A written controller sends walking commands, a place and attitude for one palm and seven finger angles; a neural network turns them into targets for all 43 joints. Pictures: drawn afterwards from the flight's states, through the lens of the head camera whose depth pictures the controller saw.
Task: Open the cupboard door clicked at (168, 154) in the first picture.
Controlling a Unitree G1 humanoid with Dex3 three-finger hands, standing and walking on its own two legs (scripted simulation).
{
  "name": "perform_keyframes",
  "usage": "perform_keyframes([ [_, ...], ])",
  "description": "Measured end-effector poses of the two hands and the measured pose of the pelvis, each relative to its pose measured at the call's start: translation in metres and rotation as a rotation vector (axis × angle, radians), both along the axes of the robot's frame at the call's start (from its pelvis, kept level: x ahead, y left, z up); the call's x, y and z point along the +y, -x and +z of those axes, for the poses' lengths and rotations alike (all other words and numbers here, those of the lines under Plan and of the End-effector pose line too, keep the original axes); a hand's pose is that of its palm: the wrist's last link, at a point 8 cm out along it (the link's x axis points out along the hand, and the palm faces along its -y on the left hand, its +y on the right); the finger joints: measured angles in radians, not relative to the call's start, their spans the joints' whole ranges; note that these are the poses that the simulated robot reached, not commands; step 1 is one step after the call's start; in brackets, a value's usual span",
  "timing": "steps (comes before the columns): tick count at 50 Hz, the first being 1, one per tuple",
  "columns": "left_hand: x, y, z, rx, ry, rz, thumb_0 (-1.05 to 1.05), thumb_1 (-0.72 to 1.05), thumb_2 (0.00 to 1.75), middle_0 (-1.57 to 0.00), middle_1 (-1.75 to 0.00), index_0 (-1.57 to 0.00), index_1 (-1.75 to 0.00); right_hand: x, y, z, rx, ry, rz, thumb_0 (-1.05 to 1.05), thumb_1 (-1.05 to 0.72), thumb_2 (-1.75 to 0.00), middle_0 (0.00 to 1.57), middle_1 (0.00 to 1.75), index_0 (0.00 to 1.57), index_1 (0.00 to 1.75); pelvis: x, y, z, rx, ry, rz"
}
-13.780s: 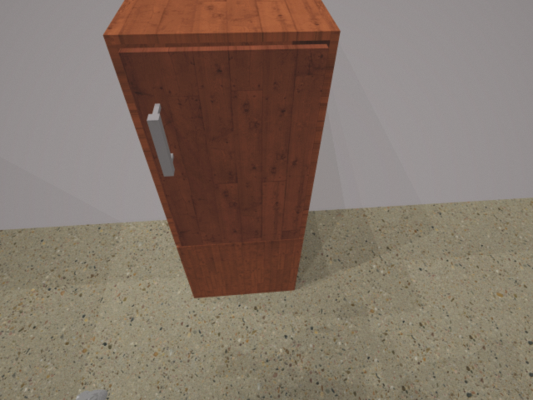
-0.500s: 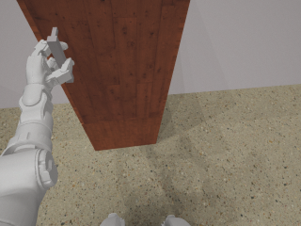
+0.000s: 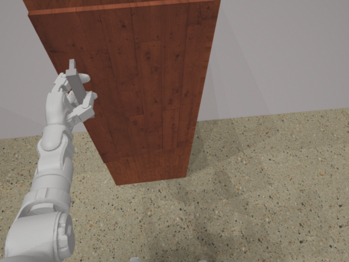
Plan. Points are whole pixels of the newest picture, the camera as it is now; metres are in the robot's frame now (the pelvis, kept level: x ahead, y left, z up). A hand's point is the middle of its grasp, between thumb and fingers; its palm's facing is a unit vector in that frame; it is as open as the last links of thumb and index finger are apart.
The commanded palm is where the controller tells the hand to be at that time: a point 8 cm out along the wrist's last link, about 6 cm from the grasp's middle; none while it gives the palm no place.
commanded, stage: pull the door open along its arc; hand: left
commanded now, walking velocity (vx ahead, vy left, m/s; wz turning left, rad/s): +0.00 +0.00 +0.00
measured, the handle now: (81, 90) +0.50 +0.21 +0.10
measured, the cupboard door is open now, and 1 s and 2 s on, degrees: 7 45 46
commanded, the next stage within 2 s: open thumb and fingers to let go in 0.60 s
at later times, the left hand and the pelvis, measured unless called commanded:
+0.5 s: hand (143, 161) +0.30 +0.05 +0.11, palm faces +0.39 -0.92 -0.02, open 6.5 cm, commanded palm +0.21 +0.08 +0.10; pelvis +0.01 -0.03 +0.01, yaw +4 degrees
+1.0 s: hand (148, 168) +0.29 +0.04 +0.10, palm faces +0.46 -0.89 -0.03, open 8.2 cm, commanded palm +0.24 +0.07 +0.10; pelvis +0.01 -0.06 +0.01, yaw +6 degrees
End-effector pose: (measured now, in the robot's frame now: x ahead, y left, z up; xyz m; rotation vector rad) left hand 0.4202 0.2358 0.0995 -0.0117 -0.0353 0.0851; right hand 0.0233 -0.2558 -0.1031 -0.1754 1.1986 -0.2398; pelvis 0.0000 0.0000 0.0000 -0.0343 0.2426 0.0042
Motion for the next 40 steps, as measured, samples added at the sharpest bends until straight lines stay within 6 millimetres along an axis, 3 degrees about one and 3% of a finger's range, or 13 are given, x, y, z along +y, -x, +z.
perform_keyframes([
  [5,-0.017,0.038,-0.001,-0.016,0.014,-0.012,0.00,0.70,0.77,-0.31,-1.32,-0.26,-1.30,0.003,-0.039,0.006,-0.119,-0.028,0.032,0.01,-0.91,-0.90,0.20,0.30,0.20,0.30,0.000,-0.006,0.005,-0.037,-0.007,-0.003],
  [12,-0.065,0.096,-0.001,-0.019,0.094,0.212,0.01,0.68,0.78,-0.30,-1.32,-0.30,-1.26,0.020,-0.114,0.016,-0.292,-0.066,0.185,0.01,-0.91,-0.90,0.20,0.30,0.20,0.30,-0.004,-0.007,0.008,-0.089,-0.019,0.023],
  [17,-0.098,0.125,0.004,0.020,0.084,0.354,0.01,0.67,0.78,-0.30,-1.29,-0.32,-1.28,0.035,-0.160,0.030,-0.387,-0.089,0.278,0.01,-0.91,-0.90,0.20,0.30,0.20,0.30,-0.012,-0.007,0.009,-0.122,-0.029,0.044],
  [21,-0.121,0.144,0.008,0.049,0.007,0.374,0.01,0.67,0.78,-0.30,-1.28,-0.31,-1.29,0.044,-0.184,0.041,-0.440,-0.114,0.310,0.01,-0.91,-0.90,0.20,0.30,0.20,0.30,-0.020,-0.009,0.011,-0.149,-0.036,0.056],
  [31,-0.162,0.180,0.012,0.093,-0.024,0.212,0.01,0.64,0.72,-0.30,-1.25,-0.32,-1.31,0.035,-0.198,0.050,-0.476,-0.165,0.313,0.01,-0.91,-0.90,0.20,0.30,0.20,0.30,-0.042,-0.018,0.015,-0.214,-0.044,0.072],
  [40,-0.161,0.177,0.011,0.085,-0.026,0.332,0.01,0.60,0.79,-0.32,-1.25,-0.33,-1.29,0.006,-0.184,0.031,-0.388,-0.106,0.325,0.01,-0.91,-0.90,0.20,0.30,0.20,0.30,-0.056,-0.012,0.014,-0.218,-0.058,0.100],
])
